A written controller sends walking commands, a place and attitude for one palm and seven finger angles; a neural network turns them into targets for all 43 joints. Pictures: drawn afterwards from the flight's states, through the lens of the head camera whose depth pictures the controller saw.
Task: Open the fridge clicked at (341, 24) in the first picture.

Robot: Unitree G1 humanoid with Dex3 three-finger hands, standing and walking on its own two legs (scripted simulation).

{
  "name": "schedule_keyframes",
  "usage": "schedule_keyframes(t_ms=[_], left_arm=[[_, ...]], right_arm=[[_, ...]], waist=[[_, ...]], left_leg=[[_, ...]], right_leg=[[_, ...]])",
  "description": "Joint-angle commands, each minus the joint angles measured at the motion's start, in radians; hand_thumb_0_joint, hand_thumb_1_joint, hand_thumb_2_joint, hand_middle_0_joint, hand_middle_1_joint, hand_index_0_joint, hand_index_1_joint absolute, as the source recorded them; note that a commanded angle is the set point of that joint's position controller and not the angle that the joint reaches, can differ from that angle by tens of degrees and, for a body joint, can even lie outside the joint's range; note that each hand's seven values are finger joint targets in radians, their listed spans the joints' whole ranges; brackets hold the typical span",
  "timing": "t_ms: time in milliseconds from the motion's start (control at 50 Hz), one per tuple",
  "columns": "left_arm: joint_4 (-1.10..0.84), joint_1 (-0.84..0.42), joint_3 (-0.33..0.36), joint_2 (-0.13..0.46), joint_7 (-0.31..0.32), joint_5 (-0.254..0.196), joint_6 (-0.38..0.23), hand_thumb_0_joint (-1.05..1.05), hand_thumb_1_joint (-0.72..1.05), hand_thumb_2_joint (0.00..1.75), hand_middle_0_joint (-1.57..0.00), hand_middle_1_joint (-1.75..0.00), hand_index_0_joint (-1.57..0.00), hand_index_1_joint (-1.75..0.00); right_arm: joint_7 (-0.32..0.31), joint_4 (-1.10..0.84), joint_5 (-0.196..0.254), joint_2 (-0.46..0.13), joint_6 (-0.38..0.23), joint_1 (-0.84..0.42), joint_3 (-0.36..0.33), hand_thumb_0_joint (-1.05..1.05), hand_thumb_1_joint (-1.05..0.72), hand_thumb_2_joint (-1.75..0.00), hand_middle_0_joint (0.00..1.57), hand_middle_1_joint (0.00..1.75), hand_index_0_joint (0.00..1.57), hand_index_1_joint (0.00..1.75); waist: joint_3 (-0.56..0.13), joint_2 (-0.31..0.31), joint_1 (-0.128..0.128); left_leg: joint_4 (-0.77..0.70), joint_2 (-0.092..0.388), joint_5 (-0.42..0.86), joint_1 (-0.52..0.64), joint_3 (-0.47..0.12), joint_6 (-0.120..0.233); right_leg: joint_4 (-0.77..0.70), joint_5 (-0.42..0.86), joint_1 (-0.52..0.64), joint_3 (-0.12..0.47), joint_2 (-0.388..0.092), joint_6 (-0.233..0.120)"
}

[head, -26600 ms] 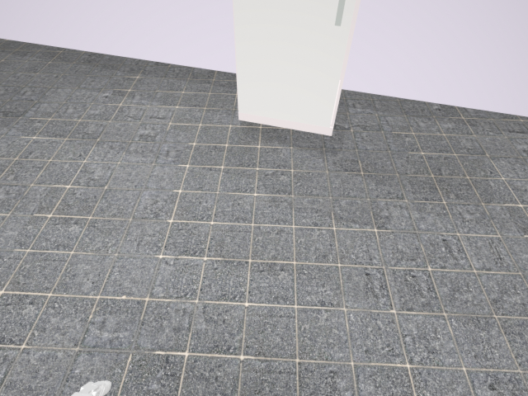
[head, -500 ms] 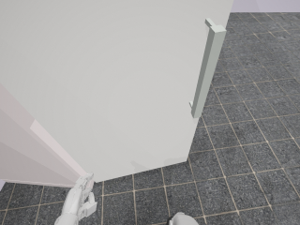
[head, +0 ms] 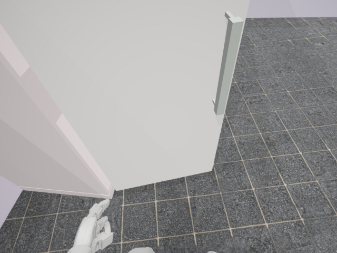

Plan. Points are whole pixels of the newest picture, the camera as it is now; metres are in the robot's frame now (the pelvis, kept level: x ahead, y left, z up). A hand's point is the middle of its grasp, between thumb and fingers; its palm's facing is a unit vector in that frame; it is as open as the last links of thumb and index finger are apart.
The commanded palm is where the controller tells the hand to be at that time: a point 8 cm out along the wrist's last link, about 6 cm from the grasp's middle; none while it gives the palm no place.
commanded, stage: stop stepping back and stand still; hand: right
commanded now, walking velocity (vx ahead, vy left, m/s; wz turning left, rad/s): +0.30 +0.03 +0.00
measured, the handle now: (222, 70) +0.61 -0.14 +0.09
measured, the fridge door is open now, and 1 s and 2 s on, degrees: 72 72 72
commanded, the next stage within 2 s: let the arm hang, fingers relaxed in 0.70 s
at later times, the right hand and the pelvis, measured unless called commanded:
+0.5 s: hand out of the picture +0.11 -0.27 +0.18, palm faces +0.49 +0.76 -0.44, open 7.4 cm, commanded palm +0.04 -0.30 +0.18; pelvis -0.08 +0.01 +0.00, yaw -3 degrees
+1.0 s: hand out of the picture +0.08 -0.23 -0.10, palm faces +0.13 +0.94 -0.30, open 7.4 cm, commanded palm none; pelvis -0.07 -0.01 -0.01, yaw -6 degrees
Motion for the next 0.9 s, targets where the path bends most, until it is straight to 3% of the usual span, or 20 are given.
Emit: schedule_keyframes(t_ms=[0,40,60,80,100,160,280,320,340,380,440,460,520,600,660,720,760,780,820,880], left_arm=[[-0.125,-0.064,0.06,0.185,0.027,-0.001,-0.048,0.0,0.9,0.9,-0.2,-0.3,-0.2,-0.3],[-0.149,-0.066,0.063,0.192,0.03,-0.011,-0.029,0.0,0.9,0.9,-0.2,-0.3,-0.2,-0.3],[-0.155,-0.063,0.059,0.18,0.031,-0.014,-0.014,0.0,0.9,0.9,-0.2,-0.3,-0.2,-0.3],[-0.164,-0.058,0.055,0.164,0.032,-0.016,-0.004,0.0,0.9,0.9,-0.2,-0.3,-0.2,-0.3],[-0.15,-0.042,0.056,0.17,0.039,-0.028,-0.001,0.0,0.9,0.9,-0.2,-0.3,-0.2,-0.3],[-0.125,-0.075,0.03,0.159,0.052,-0.021,0.011,0.0,0.9,0.9,-0.2,-0.3,-0.2,-0.3],[-0.127,-0.019,0.045,0.186,0.066,-0.008,-0.045,0.0,0.9,0.9,-0.2,-0.3,-0.2,-0.3],[-0.156,-0.036,0.061,0.218,0.058,-0.016,-0.057,0.0,0.9,0.9,-0.2,-0.3,-0.2,-0.3],[-0.12,-0.025,0.047,0.183,0.053,-0.014,-0.062,0.0,0.9,0.9,-0.2,-0.3,-0.2,-0.3],[-0.12,-0.027,0.054,0.178,0.038,-0.006,-0.076,0.0,0.9,0.9,-0.2,-0.3,-0.2,-0.3],[-0.115,-0.031,0.053,0.198,0.035,-0.011,-0.059,0.0,0.9,0.9,-0.2,-0.3,-0.2,-0.3],[-0.117,-0.03,0.06,0.204,0.038,-0.009,-0.049,0.0,0.9,0.9,-0.2,-0.3,-0.2,-0.3],[-0.118,-0.02,0.075,0.189,0.03,-0.015,-0.025,0.0,0.9,0.9,-0.2,-0.3,-0.2,-0.3],[-0.111,-0.044,0.034,0.158,0.032,-0.01,-0.014,0.0,0.9,0.9,-0.2,-0.3,-0.2,-0.3],[-0.1,-0.043,0.029,0.161,0.051,0.001,-0.023,0.0,0.9,0.9,-0.2,-0.3,-0.2,-0.3],[-0.125,-0.056,0.031,0.182,0.05,-0.007,-0.042,0.0,0.9,0.9,-0.2,-0.3,-0.2,-0.3],[-0.12,-0.059,0.029,0.164,0.046,-0.001,-0.05,0.0,0.9,0.9,-0.2,-0.3,-0.2,-0.3],[0.098,-0.094,0.101,0.323,-0.026,0.005,-0.074,0.0,0.9,0.9,-0.2,-0.3,-0.2,-0.3],[0.07,0.0,0.072,0.237,-0.023,0.005,0.068,0.0,0.9,0.9,-0.2,-0.3,-0.2,-0.3],[0.08,0.01,0.045,0.195,-0.031,-0.003,0.094,0.0,0.9,0.9,-0.2,-0.3,-0.2,-0.3]], right_arm=[[-0.007,-0.104,0.003,-0.152,-0.04,0.009,-0.104,0.0,-0.9,-0.9,0.2,0.3,0.2,0.3],[0.001,-0.078,-0.006,-0.184,-0.02,0.003,-0.115,0.0,-0.9,-0.9,0.2,0.3,0.2,0.3],[0.002,-0.059,-0.011,-0.208,-0.015,-0.021,-0.121,0.0,-0.9,-0.9,0.2,0.3,0.2,0.3],[-0.003,-0.067,-0.009,-0.239,-0.011,-0.052,-0.124,0.0,-0.9,-0.9,0.2,0.3,0.2,0.3],[-0.009,-0.02,0.001,-0.195,0.013,-0.061,-0.094,0.0,-0.9,-0.9,0.2,0.3,0.2,0.3],[-0.023,0.021,-0.004,-0.164,0.025,-0.103,-0.06,0.0,-0.9,-0.9,0.2,0.3,0.2,0.3],[-0.041,-0.066,-0.04,-0.154,-0.016,-0.138,-0.027,0.0,-0.9,-0.9,0.2,0.3,0.2,0.3],[-0.041,-0.17,-0.047,-0.184,-0.039,-0.166,-0.053,0.0,-0.9,-0.9,0.2,0.3,0.2,0.3],[-0.035,-0.122,-0.042,-0.196,-0.039,-0.131,-0.071,0.0,-0.9,-0.9,0.2,0.3,0.2,0.3],[-0.03,-0.146,-0.054,-0.205,-0.044,-0.16,-0.096,0.0,-0.9,-0.9,0.2,0.3,0.2,0.3],[-0.026,-0.03,-0.048,-0.151,-0.035,-0.041,-0.078,0.0,-0.9,-0.9,0.2,0.3,0.2,0.3],[-0.022,-0.012,-0.052,-0.159,-0.038,-0.036,-0.084,0.0,-0.9,-0.9,0.2,0.3,0.2,0.3],[-0.012,0.02,-0.039,-0.174,-0.043,-0.125,-0.084,0.0,-0.9,-0.9,0.2,0.3,0.2,0.3],[-0.006,0.009,-0.038,-0.148,-0.043,-0.188,-0.038,0.0,-0.9,-0.9,0.2,0.3,0.2,0.3],[-0.014,-0.016,-0.04,-0.142,-0.044,-0.19,-0.023,0.0,-0.9,-0.9,0.2,0.3,0.2,0.3],[-0.025,-0.104,-0.04,-0.168,-0.061,-0.203,-0.056,0.0,-0.9,-0.9,0.2,0.3,0.2,0.3],[-0.015,-0.066,-0.051,-0.175,-0.049,-0.154,-0.081,0.0,-0.9,-0.9,0.2,0.3,0.2,0.3],[0.108,0.711,-0.125,0.075,0.118,-0.125,0.356,0.0,-0.9,-0.9,0.2,0.3,0.2,0.3],[0.141,0.776,-0.107,0.161,0.254,-0.123,0.349,0.0,-0.9,-0.9,0.2,0.3,0.2,0.3],[0.141,0.944,-0.107,0.085,0.243,-0.191,0.379,0.0,-0.9,-0.9,0.2,0.3,0.2,0.3]], waist=[[-0.156,-0.238,0.001],[-0.151,-0.154,-0.002],[-0.12,-0.013,0.001],[-0.149,0.182,-0.004],[-0.108,0.251,-0.009],[-0.075,0.157,0.033],[-0.12,-0.05,0.027],[-0.144,-0.339,0.004],[-0.101,-0.373,0.03],[0.001,-0.335,0.03],[-0.064,-0.161,0.004],[-0.076,-0.102,0.007],[-0.099,0.19,0.009],[-0.04,0.108,0.026],[-0.056,-0.019,0.029],[-0.084,-0.269,0.006],[-0.032,-0.271,0.007],[-0.005,-0.209,0.084],[-0.12,-0.016,0.018],[-0.171,0.21,0.026]], left_leg=[[-0.289,0.012,0.059,0.218,0.011,0.011],[-0.454,0.032,0.091,0.301,0.025,0.038],[-0.554,0.137,0.054,0.213,-0.075,0.085],[-0.669,0.335,-0.123,0.054,-0.339,0.172],[-0.698,0.411,-0.18,-0.036,-0.442,0.222],[-0.623,0.331,-0.11,-0.058,-0.244,0.167],[-0.394,0.184,-0.08,0.073,-0.139,0.091],[-0.035,0.021,0.03,-0.015,0.023,0.016],[0.067,0.023,-0.046,-0.023,0.001,0.01],[0.062,0.05,0.005,-0.035,-0.032,0.024],[-0.333,0.027,0.068,0.274,0.032,0.032],[-0.404,0.044,0.076,0.361,-0.021,0.049],[-0.655,0.381,-0.208,0.249,-0.589,0.232],[-0.59,0.317,-0.109,0.007,-0.323,0.202],[-0.482,0.201,-0.165,-0.075,-0.182,0.126],[-0.085,0.022,0.018,-0.013,-0.038,0.011],[-0.086,0.047,0.034,0.106,-0.054,0.017],[-0.105,0.064,0.13,-0.07,-0.031,0.028],[-0.207,0.078,0.204,0.109,-0.036,0.032],[-0.355,0.224,0.531,0.2,-0.177,0.093]], right_leg=[[-0.249,-0.285,-0.02,0.196,-0.187,-0.087],[-0.156,-0.462,-0.063,0.103,-0.074,-0.028],[0.049,-0.458,-0.052,0.009,0.007,0.006],[0.383,-0.362,-0.02,-0.034,0.093,0.036],[0.578,-0.322,-0.077,0.025,0.092,0.032],[0.591,-0.237,-0.056,0.04,0.039,0.026],[-0.224,-0.256,0.197,-0.025,0.038,-0.06],[-0.297,-0.216,0.225,0.277,-0.176,-0.14],[-0.394,-0.514,0.092,0.374,-0.207,-0.167],[-0.379,-0.535,0.005,0.375,-0.208,-0.197],[-0.209,-0.46,-0.081,0.18,-0.117,-0.108],[-0.097,-0.452,-0.144,0.126,-0.062,-0.088],[0.488,-0.376,-0.238,0.006,0.086,-0.022],[0.286,-0.285,-0.022,0.032,0.004,-0.029],[-0.044,-0.226,0.234,-0.041,0.056,-0.034],[-0.338,-0.413,0.143,0.389,-0.218,-0.149],[-0.394,-0.565,-0.035,0.361,-0.21,-0.153],[-0.161,-0.057,0.071,0.291,-0.134,-0.116],[-0.051,0.306,0.038,0.177,-0.129,-0.1],[0.072,0.051,0.008,0.074,0.007,-0.018]])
